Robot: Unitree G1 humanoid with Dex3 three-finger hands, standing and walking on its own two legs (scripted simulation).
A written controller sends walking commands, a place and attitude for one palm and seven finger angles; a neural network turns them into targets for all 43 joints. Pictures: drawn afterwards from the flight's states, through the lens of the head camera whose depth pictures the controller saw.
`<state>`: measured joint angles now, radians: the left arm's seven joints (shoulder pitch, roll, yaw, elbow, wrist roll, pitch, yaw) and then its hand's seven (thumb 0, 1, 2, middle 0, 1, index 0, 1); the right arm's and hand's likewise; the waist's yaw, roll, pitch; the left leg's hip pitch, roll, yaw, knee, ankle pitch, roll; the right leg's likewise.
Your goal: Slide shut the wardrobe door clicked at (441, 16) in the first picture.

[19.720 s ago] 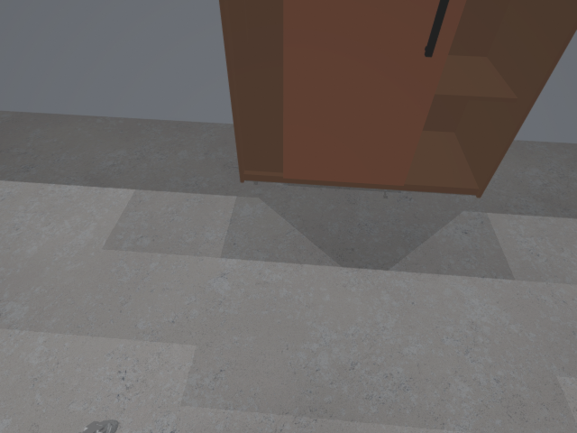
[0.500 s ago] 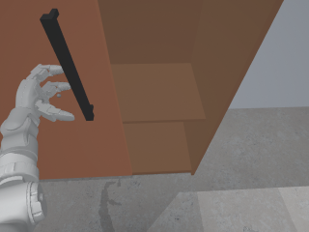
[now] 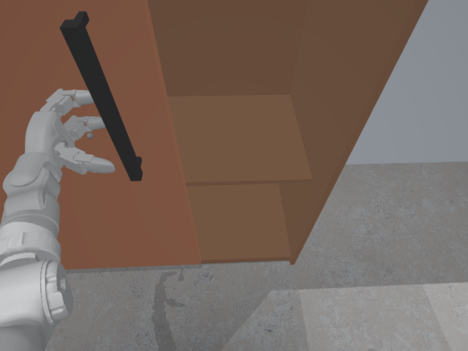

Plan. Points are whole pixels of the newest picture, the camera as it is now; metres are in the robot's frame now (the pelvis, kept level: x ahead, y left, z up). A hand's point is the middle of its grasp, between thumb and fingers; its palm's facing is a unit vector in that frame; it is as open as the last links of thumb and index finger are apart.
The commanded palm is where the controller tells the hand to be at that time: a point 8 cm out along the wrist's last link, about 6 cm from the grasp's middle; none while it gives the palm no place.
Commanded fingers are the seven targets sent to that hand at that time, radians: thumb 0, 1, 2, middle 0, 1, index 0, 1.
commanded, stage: feel for the door with the fingertips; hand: left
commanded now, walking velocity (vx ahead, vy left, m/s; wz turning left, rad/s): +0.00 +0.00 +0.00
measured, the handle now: (115, 113) +0.50 +0.21 +0.13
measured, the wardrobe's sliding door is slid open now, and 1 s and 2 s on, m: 0.39 0.39 0.39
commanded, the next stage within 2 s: slide the fingers in behind the handle in 0.22 s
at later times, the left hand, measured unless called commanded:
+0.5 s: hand (89, 127) +0.45 +0.24 +0.14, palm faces +0.03 -1.00 -0.01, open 13.7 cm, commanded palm +0.43 +0.29 +0.13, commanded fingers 0.00 -0.50 0.30 -0.30 -1.20 -0.30 -1.20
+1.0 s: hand (99, 132) +0.45 +0.23 +0.13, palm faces +0.04 -1.00 -0.02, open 13.9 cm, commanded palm +0.42 +0.27 +0.13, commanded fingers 0.00 -0.50 0.30 -0.30 -1.20 -0.30 -1.20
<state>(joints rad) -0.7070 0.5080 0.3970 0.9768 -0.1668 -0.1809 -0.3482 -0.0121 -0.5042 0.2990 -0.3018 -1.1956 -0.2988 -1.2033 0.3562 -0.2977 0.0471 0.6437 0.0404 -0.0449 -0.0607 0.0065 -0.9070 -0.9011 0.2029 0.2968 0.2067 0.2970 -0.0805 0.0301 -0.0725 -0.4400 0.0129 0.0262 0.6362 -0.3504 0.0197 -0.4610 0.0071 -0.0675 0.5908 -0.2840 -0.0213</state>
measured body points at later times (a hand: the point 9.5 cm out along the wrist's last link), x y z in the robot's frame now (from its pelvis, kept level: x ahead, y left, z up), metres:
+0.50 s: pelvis -0.01 +0.00 +0.00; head +0.05 +0.01 +0.44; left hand +0.45 +0.29 +0.14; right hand +0.03 -0.27 -0.11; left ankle -0.02 +0.10 -0.73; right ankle +0.00 -0.11 -0.73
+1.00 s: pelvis +0.00 +0.01 +0.00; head +0.05 +0.01 +0.45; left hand +0.44 +0.28 +0.13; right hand +0.06 -0.26 -0.11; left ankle -0.02 +0.10 -0.73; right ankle +0.00 -0.11 -0.73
